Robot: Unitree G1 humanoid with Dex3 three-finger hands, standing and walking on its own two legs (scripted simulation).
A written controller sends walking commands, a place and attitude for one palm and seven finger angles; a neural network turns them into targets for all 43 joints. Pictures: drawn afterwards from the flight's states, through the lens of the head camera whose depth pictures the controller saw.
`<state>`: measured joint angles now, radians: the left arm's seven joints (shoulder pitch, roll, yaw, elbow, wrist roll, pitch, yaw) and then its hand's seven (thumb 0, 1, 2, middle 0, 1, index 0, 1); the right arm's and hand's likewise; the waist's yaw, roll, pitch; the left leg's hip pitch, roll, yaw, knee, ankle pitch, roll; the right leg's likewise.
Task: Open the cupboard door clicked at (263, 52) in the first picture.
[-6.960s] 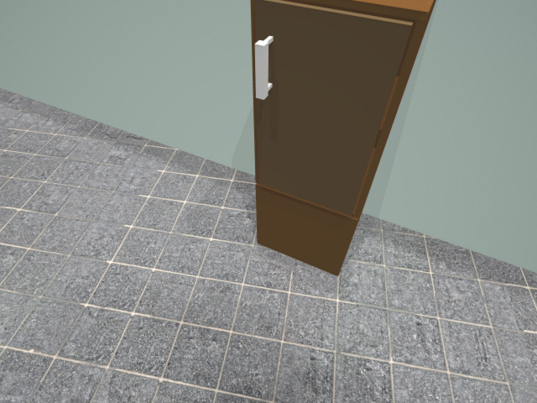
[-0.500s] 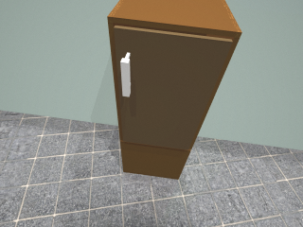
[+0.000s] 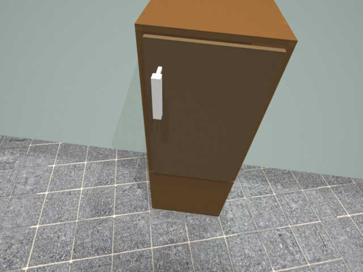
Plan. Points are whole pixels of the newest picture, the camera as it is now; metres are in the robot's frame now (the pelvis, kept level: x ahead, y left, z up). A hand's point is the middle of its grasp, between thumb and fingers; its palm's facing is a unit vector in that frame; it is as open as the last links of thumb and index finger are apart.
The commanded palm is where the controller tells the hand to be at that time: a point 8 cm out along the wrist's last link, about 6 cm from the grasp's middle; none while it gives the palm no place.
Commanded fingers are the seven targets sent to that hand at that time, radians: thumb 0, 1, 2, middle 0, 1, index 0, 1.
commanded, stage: look again from close up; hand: left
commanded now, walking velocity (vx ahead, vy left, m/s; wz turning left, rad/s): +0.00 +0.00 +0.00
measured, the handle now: (158, 93) +0.54 +0.11 +0.10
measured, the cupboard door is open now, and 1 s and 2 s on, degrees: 0 0 0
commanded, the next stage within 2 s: shuffle to correct the standing spot in 0.58 s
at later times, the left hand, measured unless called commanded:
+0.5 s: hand out of the picture +0.00 +0.16 -0.18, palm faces +0.01 -0.99 -0.15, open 7.4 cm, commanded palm none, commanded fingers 0.00 0.90 0.90 -0.20 -0.30 -0.20 -0.30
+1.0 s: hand out of the picture -0.02 +0.13 -0.19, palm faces -0.01 -0.99 -0.15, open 7.4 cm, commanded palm none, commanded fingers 0.00 0.90 0.90 -0.20 -0.30 -0.20 -0.30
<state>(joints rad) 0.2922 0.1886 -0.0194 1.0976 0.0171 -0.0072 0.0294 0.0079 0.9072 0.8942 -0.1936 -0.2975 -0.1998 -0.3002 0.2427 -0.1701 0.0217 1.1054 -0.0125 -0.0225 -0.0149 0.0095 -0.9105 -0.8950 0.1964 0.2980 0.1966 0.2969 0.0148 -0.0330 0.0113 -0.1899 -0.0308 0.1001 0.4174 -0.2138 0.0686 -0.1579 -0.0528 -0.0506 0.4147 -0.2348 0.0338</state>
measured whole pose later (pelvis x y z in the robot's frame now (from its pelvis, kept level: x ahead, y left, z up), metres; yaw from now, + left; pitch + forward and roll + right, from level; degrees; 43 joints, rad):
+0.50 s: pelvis +0.01 +0.00 +0.00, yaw +0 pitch -1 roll +0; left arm 0.31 0.15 -0.02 1.11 0.01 -0.01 0.04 0.01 0.91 0.89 -0.19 -0.30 -0.20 -0.30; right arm 0.28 -0.14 0.02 1.14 -0.01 -0.02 -0.02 0.01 -0.91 -0.90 0.20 0.30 0.20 0.30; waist 0.01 -0.04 0.02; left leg -0.17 -0.03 0.10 0.41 -0.22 0.06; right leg -0.15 -0.05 -0.05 0.41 -0.24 0.03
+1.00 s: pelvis +0.00 -0.03 -0.01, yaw -2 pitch +0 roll +1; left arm 0.33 0.15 0.02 1.08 0.03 0.03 0.02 0.01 0.91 0.89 -0.19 -0.30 -0.20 -0.30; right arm 0.28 -0.12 -0.01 1.12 -0.02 -0.01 -0.05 0.01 -0.91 -0.89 0.20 0.30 0.20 0.30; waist 0.00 -0.05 0.04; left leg -0.24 0.01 0.12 0.49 -0.25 0.03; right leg -0.24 -0.03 -0.05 0.53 -0.29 -0.01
